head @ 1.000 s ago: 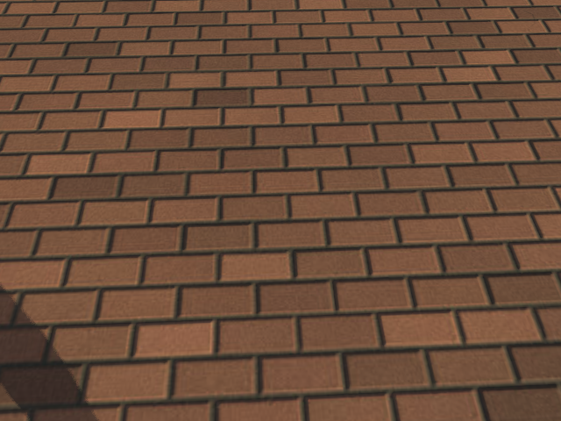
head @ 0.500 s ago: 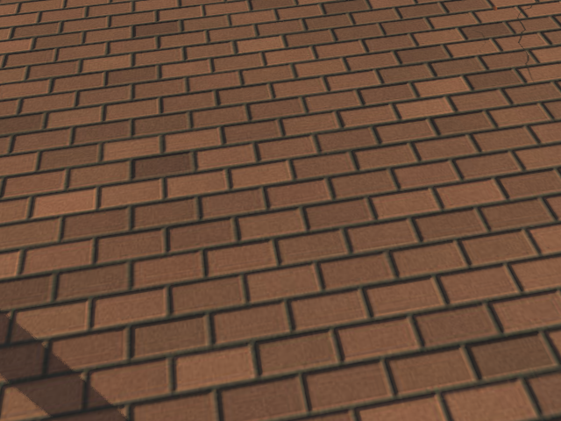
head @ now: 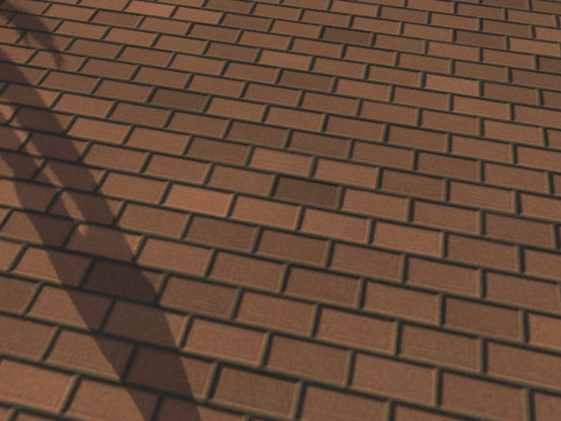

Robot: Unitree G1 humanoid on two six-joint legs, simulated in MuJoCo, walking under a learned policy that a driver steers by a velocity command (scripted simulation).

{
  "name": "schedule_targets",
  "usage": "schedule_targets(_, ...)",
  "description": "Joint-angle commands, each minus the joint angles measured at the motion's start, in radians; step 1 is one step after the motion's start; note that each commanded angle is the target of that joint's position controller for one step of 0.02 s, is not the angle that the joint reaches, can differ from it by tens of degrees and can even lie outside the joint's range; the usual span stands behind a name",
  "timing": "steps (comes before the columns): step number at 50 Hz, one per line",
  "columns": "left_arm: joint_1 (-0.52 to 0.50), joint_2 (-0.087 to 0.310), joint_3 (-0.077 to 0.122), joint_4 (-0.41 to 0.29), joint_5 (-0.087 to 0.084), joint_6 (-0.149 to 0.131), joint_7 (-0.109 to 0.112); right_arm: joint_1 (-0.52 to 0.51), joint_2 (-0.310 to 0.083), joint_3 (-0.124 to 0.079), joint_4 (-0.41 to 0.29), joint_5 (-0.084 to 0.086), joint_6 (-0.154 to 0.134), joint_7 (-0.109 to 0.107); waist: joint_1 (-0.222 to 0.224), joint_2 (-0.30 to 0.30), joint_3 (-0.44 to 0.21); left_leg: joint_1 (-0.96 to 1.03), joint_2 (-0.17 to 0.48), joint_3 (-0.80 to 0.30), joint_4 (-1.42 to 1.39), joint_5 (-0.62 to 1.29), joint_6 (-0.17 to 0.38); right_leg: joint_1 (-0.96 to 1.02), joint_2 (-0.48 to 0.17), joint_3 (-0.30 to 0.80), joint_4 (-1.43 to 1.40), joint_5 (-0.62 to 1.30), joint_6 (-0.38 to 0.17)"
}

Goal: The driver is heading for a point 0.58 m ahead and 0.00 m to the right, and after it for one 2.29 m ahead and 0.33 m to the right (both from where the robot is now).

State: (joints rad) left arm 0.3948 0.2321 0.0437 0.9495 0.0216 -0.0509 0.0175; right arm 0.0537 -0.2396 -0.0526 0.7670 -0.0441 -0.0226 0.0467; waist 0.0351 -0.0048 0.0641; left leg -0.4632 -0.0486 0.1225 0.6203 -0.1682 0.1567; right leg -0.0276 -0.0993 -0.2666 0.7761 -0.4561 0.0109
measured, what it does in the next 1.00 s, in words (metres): walks ahead: right foot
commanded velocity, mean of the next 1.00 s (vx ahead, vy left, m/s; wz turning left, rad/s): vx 0.40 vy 0.00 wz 0.09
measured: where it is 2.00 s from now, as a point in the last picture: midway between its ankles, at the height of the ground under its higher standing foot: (283, 408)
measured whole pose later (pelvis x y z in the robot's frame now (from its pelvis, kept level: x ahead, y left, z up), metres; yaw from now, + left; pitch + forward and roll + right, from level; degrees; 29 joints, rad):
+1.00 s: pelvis +0.47 +0.03 +0.02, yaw +0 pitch +1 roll -1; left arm 0.36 0.28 0.07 0.85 0.01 0.01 0.01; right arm 0.09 -0.25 0.00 0.74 -0.01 -0.03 -0.02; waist 0.07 0.02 0.05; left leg -0.39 -0.03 -0.06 0.54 -0.16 -0.01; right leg -0.17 0.15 0.18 0.50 -0.32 -0.06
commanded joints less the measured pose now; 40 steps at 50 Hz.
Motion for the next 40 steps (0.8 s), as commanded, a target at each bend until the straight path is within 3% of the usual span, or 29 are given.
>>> schedule_targets(1,-0.116,0.158,0.030,-0.179,0.001,-0.031,-0.017,0.352,-0.296,-0.092,0.023,0.030,0.019,-0.031,-0.168,0.094,-0.303,0.758,0.389,-0.810,-0.347,-0.068,0.265,-0.723,0.086,0.276,0.697,-0.027,-0.003)
schedule_targets(2,-0.156,0.131,0.022,-0.193,-0.013,-0.044,-0.021,0.306,-0.249,-0.080,0.036,0.033,0.018,-0.042,-0.135,0.050,-0.179,0.653,0.372,-0.660,-0.343,0.019,0.241,-0.751,0.033,0.293,0.647,0.067,-0.013)
schedule_targets(3,-0.131,0.125,0.019,-0.176,-0.014,-0.052,-0.018,0.266,-0.191,-0.065,0.042,0.036,0.011,-0.044,-0.083,-0.017,-0.089,0.502,0.322,-0.560,-0.356,0.153,0.193,-0.687,-0.005,0.291,0.531,0.120,-0.015)
schedule_targets(5,-0.099,0.116,0.018,-0.166,0.020,-0.020,-0.018,0.198,-0.143,-0.048,0.031,0.041,-0.006,-0.049,-0.017,-0.016,-0.066,0.359,0.228,-0.433,-0.377,0.276,0.145,-0.562,-0.030,0.301,0.419,0.131,0.003)
schedule_targets(7,-0.090,0.104,0.018,-0.171,0.031,0.011,-0.025,0.215,-0.150,-0.046,0.034,0.047,-0.027,-0.043,-0.002,-0.001,-0.079,0.318,0.194,-0.396,-0.390,0.338,0.145,-0.531,-0.022,0.286,0.361,0.139,0.022)
schedule_targets(10,-0.190,0.094,0.014,-0.211,0.027,0.026,-0.031,0.268,-0.180,-0.053,0.043,0.044,-0.034,-0.040,-0.025,0.022,-0.043,0.292,0.163,-0.386,-0.424,0.274,0.129,-0.590,-0.019,0.269,0.237,0.243,0.046)
schedule_targets(15,-0.366,0.095,0.007,-0.269,0.019,0.022,-0.037,0.365,-0.179,-0.054,0.057,0.043,-0.032,-0.042,-0.095,0.057,-0.023,0.391,0.150,-0.410,-0.410,0.263,0.086,-0.664,0.009,0.274,0.010,0.413,0.050)
schedule_targets(20,-0.471,0.090,-0.005,-0.310,0.011,0.002,-0.049,0.438,-0.166,-0.042,0.083,0.030,-0.038,-0.056,-0.137,0.072,-0.011,0.494,0.183,-0.412,-0.361,0.412,0.062,-0.617,0.049,0.250,-0.151,0.445,0.004)
schedule_targets(23,-0.368,0.123,0.006,-0.287,0.008,-0.008,-0.043,0.388,-0.198,-0.044,0.080,0.025,-0.045,-0.064,-0.072,0.092,-0.024,0.499,0.206,-0.398,-0.296,0.583,0.018,-0.434,0.090,0.239,-0.240,0.350,-0.052)
schedule_targets(24,-0.276,0.144,0.017,-0.255,0.006,-0.012,-0.035,0.377,-0.208,-0.046,0.082,0.023,-0.048,-0.064,-0.033,0.091,-0.065,0.504,0.192,-0.370,-0.198,0.722,0.003,-0.320,0.123,0.220,-0.260,0.305,-0.074)
schedule_targets(25,-0.135,0.162,0.028,-0.210,0.008,-0.020,-0.023,0.369,-0.203,-0.042,0.087,0.022,-0.050,-0.059,0.035,0.055,-0.139,0.480,0.146,-0.314,-0.017,0.751,-0.017,-0.151,0.131,0.213,-0.317,0.325,-0.103)
schedule_targets(26,0.025,0.215,0.042,-0.186,0.024,-0.027,-0.009,0.374,-0.159,-0.028,0.065,0.023,-0.054,-0.056,0.096,-0.014,-0.255,0.336,0.100,-0.272,0.250,0.512,-0.035,0.074,-0.040,0.406,-0.328,0.214,-0.157)
schedule_targets(27,0.086,0.332,0.073,-0.167,0.035,-0.021,-0.011,0.503,-0.079,-0.016,0.053,0.054,-0.054,-0.048,0.039,-0.268,-0.353,0.006,-0.096,-0.177,0.604,-0.157,-0.092,0.309,-0.289,0.922,-0.421,0.167,-0.318)
schedule_targets(28,0.006,0.251,0.059,-0.163,-0.007,-0.005,-0.027,0.468,-0.142,-0.019,0.062,0.014,-0.055,-0.051,0.007,-0.173,-0.276,-0.130,-0.055,-0.231,0.684,-0.305,-0.079,0.242,-0.277,1.075,-0.518,0.090,-0.328)
schedule_targets(29,-0.094,0.186,0.046,-0.186,-0.017,-0.002,-0.034,0.372,-0.152,-0.021,0.045,0.007,-0.055,-0.047,-0.015,-0.075,-0.126,-0.167,0.013,-0.221,0.675,-0.215,-0.081,0.109,-0.236,0.901,-0.513,0.098,-0.313)
schedule_targets(30,-0.128,0.144,0.035,-0.187,-0.011,-0.006,-0.039,0.297,-0.143,-0.014,0.027,0.004,-0.060,-0.041,-0.015,-0.012,-0.079,-0.153,0.046,-0.210,0.623,-0.160,-0.086,0.020,-0.182,0.785,-0.523,0.216,-0.292)
schedule_targets(31,-0.132,0.125,0.027,-0.176,-0.009,-0.011,-0.037,0.270,-0.130,-0.011,0.016,0.003,-0.056,-0.038,-0.033,-0.019,-0.038,-0.131,0.068,-0.197,0.571,-0.147,-0.099,-0.042,-0.137,0.696,-0.526,0.425,-0.271)
schedule_targets(33,-0.104,0.127,0.024,-0.144,-0.016,-0.026,-0.034,0.287,-0.108,-0.002,0.013,-0.004,-0.036,-0.037,-0.063,-0.056,-0.060,-0.048,0.074,-0.177,0.507,-0.157,-0.139,-0.092,-0.089,0.577,-0.502,0.857,-0.258)
schedule_targets(35,-0.075,0.158,0.032,-0.127,-0.023,-0.033,-0.034,0.285,-0.096,0.004,0.006,0.001,-0.025,-0.041,-0.074,-0.056,-0.095,-0.034,0.062,-0.158,0.455,-0.161,-0.172,-0.097,-0.071,0.513,-0.474,1.108,-0.266)
schedule_targets(37,-0.067,0.179,0.039,-0.125,-0.021,-0.023,-0.030,0.243,-0.090,0.010,-0.010,0.008,-0.014,-0.045,-0.072,-0.064,-0.108,-0.036,0.054,-0.139,0.374,-0.135,-0.195,-0.118,-0.047,0.481,-0.467,1.145,-0.261)
schedule_targets(40,-0.039,0.177,0.042,-0.122,-0.021,0.001,-0.024,0.147,-0.083,0.019,-0.039,0.015,0.000,-0.050,-0.043,-0.087,-0.117,-0.020,0.044,-0.128,0.256,-0.047,-0.204,-0.138,-0.012,0.475,-0.445,1.076,-0.221)
Keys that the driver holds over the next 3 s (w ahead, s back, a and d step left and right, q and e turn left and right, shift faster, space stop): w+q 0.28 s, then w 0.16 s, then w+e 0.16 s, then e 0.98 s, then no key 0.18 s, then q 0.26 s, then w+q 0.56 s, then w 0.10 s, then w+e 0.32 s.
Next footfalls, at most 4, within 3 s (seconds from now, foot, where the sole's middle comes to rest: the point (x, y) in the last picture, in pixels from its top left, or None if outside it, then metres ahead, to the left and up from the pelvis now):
0.52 right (325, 412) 0.47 -0.06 -0.75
1.02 left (244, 357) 0.59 0.13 -0.75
1.46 right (330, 407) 0.48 -0.07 -0.75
1.92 left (251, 375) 0.55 0.11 -0.75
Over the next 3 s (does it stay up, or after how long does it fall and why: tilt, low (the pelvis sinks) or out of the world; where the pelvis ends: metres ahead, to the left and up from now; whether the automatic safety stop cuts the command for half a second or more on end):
stays up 0.83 0.07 0.03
